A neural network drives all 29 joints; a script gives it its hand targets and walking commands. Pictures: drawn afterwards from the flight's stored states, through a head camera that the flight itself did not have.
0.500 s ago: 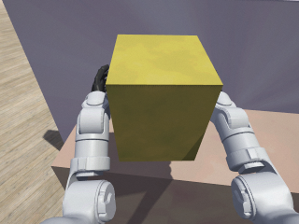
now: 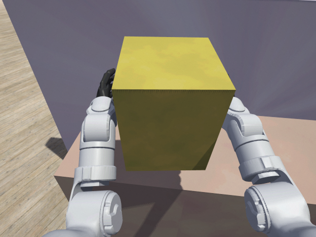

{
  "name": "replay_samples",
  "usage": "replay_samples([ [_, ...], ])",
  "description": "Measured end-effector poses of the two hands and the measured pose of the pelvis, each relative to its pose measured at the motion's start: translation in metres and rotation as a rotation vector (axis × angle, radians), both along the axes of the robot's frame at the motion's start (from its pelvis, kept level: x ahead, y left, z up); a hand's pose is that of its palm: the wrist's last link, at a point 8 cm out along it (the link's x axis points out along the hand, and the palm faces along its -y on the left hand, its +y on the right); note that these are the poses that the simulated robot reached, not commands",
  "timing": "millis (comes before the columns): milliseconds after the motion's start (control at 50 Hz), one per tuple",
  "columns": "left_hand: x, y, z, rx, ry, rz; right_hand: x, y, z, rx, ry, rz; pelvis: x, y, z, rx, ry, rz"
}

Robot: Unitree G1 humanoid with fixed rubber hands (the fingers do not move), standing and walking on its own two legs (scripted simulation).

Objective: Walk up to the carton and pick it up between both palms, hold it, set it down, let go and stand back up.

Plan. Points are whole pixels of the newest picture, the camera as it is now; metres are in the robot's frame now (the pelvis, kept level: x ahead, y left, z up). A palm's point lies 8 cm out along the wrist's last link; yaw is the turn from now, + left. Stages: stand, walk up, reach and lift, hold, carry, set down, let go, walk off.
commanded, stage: hold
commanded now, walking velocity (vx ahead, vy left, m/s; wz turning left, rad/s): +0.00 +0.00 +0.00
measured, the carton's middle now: (166, 105) +0.36 +0.00 +0.20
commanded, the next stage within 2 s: none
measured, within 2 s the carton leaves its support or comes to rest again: neither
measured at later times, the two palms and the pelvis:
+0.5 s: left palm (105, 100) +0.37 +0.14 +0.21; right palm (225, 100) +0.37 -0.15 +0.21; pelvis +0.00 +0.00 +0.00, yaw +0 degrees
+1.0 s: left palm (105, 100) +0.37 +0.14 +0.21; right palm (225, 100) +0.37 -0.15 +0.21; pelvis +0.00 +0.00 +0.00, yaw +0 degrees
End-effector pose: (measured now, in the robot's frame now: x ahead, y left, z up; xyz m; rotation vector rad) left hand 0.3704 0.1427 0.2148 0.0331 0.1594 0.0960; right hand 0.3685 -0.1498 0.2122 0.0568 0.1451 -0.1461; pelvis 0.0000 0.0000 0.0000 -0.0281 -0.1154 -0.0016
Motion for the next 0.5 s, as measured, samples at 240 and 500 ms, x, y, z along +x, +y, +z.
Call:
replay_samples([
  [240,0.0,0.0,0.0,0.0,0.0,0.0,0.0,0.0,0.0,0.0,0.0,0.0,0.0,0.0,0.0,0.0,0.0,0.0],
  [500,0.0,0.0,0.0,0.0,0.0,0.0,0.0,0.0,-0.0001,0.0,0.0,0.0,0.0,0.0,0.0,0.0,0.0,0.001],
])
